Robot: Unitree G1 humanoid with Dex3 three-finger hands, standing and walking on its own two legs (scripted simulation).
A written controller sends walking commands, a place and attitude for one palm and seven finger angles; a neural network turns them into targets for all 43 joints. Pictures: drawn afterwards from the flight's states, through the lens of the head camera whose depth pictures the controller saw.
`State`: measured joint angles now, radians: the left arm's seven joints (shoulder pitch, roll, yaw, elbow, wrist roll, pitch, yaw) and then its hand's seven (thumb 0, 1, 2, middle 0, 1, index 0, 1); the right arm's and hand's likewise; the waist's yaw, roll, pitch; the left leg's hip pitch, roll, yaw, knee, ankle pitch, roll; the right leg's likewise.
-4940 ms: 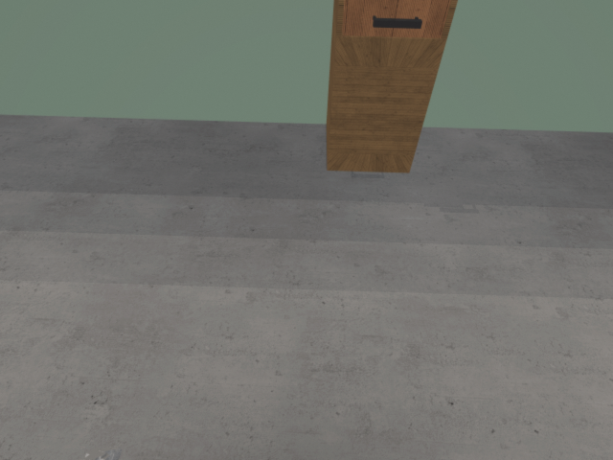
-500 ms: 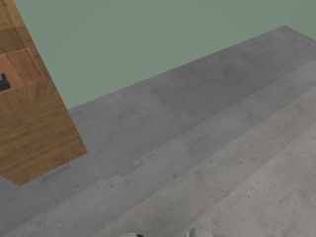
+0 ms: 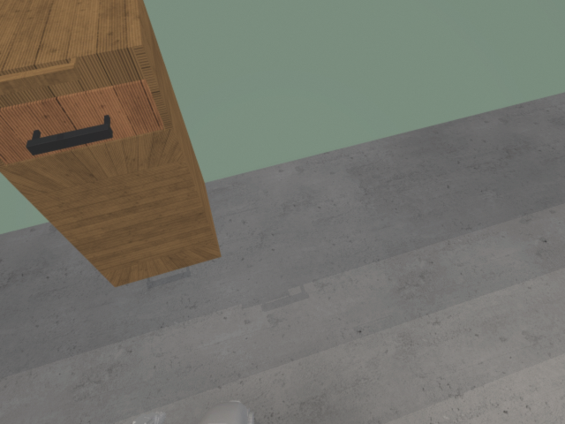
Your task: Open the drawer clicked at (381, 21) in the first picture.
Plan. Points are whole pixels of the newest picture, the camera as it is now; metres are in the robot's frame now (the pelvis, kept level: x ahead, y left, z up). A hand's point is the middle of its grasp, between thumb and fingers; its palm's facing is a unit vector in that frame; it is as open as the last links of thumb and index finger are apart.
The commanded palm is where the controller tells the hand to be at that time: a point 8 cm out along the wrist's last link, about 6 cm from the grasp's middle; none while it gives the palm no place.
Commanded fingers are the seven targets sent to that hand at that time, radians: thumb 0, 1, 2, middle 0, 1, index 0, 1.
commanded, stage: turn to face it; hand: left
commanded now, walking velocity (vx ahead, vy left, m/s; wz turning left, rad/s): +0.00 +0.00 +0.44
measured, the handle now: (71, 132) +0.72 +0.51 -0.02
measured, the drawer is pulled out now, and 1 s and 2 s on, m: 0.00 0.00 0.00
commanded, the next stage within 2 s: take the last steps up to it in 0.40 s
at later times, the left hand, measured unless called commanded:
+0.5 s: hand out of the picture +0.03 +0.26 -0.16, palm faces +0.23 -0.93 -0.28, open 7.4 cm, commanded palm none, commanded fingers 0.00 0.90 0.90 -0.20 -0.30 -0.20 -0.30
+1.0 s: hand out of the picture -0.05 +0.17 -0.16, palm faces +0.41 -0.89 -0.20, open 7.3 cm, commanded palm none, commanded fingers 0.00 0.90 0.90 -0.20 -0.30 -0.20 -0.30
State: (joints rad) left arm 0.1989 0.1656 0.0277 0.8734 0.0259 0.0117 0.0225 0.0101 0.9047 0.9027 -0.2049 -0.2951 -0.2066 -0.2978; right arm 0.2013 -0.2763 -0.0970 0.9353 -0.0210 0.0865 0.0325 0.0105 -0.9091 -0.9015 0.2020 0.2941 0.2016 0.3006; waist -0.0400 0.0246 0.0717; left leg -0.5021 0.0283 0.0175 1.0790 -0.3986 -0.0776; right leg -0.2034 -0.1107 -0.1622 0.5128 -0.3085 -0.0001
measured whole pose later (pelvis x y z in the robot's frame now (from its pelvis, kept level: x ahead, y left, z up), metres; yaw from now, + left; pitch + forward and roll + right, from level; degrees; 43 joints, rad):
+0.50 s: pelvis +0.01 +0.03 +0.00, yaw +11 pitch +0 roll +0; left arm 0.19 0.25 0.06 0.94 0.01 0.05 0.02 0.01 0.91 0.90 -0.20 -0.29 -0.20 -0.30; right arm 0.14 -0.20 -0.03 0.94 -0.02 0.03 0.01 0.01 -0.90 -0.90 0.21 0.29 0.21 0.30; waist 0.01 -0.01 0.08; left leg -0.20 0.00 0.00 0.47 -0.28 0.01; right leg -0.39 -0.08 -0.05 0.85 -0.44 0.09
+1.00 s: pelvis +0.08 +0.05 +0.00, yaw +19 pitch +0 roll +1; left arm 0.46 0.13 0.03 1.11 0.03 -0.05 0.01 0.01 0.91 0.90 -0.20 -0.29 -0.20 -0.30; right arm 0.23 -0.21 -0.05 1.06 -0.02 0.04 0.05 0.01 -0.91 -0.90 0.20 0.29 0.20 0.30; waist 0.04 0.02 0.02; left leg -0.46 0.10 0.08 0.77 -0.23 -0.02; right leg -0.03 -0.09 -0.19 0.33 -0.30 0.03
